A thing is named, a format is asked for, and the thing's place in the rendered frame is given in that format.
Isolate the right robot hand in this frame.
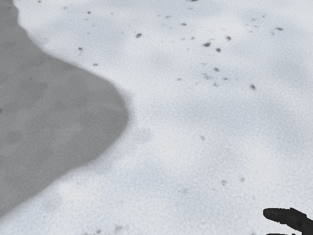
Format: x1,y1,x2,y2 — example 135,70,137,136
263,208,313,235

